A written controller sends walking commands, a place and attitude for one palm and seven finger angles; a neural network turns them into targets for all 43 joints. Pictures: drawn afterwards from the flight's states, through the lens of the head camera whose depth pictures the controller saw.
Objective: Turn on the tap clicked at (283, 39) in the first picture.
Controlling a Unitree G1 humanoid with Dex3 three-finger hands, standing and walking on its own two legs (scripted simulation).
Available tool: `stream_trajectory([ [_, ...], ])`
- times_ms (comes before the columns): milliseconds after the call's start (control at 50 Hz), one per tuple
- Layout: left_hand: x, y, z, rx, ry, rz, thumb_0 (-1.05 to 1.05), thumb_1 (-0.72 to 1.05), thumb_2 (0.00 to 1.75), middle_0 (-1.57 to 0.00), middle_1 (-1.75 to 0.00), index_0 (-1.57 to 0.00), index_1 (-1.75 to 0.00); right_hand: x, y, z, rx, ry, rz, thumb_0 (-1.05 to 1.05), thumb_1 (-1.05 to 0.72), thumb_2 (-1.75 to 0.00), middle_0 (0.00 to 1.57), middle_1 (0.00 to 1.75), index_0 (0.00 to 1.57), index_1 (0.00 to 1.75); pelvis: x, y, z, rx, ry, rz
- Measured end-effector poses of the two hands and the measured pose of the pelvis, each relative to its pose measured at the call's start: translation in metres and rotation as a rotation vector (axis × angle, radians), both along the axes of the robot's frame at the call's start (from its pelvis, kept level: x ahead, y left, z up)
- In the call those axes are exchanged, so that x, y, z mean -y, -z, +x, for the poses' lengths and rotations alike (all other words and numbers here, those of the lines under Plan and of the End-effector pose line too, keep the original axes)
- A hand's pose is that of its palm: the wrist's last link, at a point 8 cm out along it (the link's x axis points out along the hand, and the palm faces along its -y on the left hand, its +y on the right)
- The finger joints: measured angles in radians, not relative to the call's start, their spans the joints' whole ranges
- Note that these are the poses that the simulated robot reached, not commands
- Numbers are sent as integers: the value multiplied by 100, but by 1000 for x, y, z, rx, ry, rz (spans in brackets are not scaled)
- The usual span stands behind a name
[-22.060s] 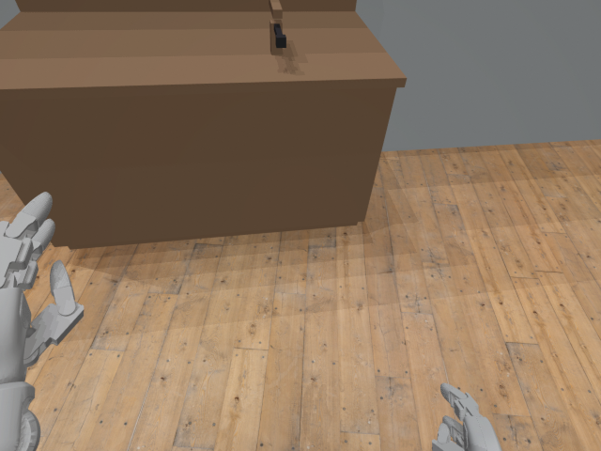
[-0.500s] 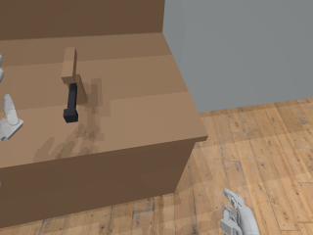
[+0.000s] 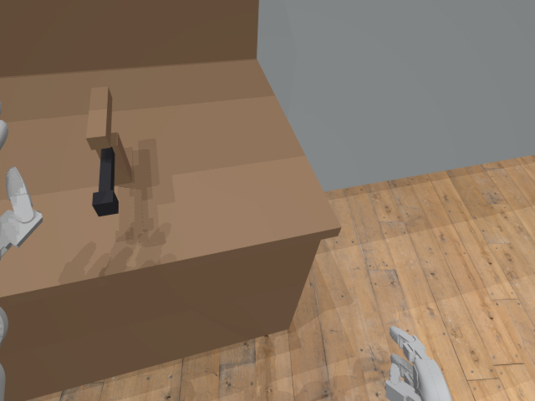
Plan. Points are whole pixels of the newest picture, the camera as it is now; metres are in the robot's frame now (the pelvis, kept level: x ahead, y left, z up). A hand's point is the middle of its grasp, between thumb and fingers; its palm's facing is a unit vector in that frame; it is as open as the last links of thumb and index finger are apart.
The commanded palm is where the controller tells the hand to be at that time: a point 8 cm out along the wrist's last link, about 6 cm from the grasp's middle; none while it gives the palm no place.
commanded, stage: come to a stop and stand still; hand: left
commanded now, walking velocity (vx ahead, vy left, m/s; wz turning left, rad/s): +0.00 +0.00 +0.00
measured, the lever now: (105, 203) +0.35 +0.29 +0.08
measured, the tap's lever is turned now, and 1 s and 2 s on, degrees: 0 0 0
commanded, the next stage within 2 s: look again from close up in 0.64 s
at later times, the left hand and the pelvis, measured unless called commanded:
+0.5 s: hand (58, 239) +0.23 +0.26 +0.17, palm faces +0.40 -0.86 -0.32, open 7.4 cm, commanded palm +0.17 +0.29 +0.18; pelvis +0.02 +0.01 +0.00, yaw +1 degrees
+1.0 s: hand (52, 250) +0.22 +0.27 +0.16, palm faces +0.41 -0.85 -0.34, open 7.4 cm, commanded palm +0.17 +0.29 +0.18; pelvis +0.01 +0.01 +0.00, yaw +1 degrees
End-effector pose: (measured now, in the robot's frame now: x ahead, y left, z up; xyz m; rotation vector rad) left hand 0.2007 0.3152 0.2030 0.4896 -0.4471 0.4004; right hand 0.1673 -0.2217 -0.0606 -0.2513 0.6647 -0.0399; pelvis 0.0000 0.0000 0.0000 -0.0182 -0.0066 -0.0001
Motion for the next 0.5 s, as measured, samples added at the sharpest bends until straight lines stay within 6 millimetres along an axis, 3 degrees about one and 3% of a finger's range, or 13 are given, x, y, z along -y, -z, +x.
stream_trajectory([
  [100, 25, 24, -9, -145, 94, -36, 1, 89, 90, -21, -30, -20, -30, -10, 0, 1, 45, 53, 53, 2, -90, -90, 20, 30, 20, 30, -9, 1, 3, 3, 12, 4],
  [180, 21, 39, -20, -205, 83, -56, 1, 88, 90, -22, -30, -21, -30, -17, 2, -1, 14, 46, 33, 2, -90, -90, 20, 30, 20, 30, -10, 1, 5, 6, 0, 3],
  [300, 1, 32, -24, -110, -19, -99, 2, 88, 90, -22, -30, -21, -30, -23, 3, 6, -14, -12, -1, 2, -90, -90, 20, 30, 20, 30, -10, 0, 8, 12, -18, 0],
  [500, 14, 26, -8, -95, 38, -96, 1, 89, 90, -21, -30, -21, -30, -26, -10, 30, 42, -7, 7, 2, -90, -90, 20, 30, 20, 30, -12, -2, 16, 6, -15, -7],
])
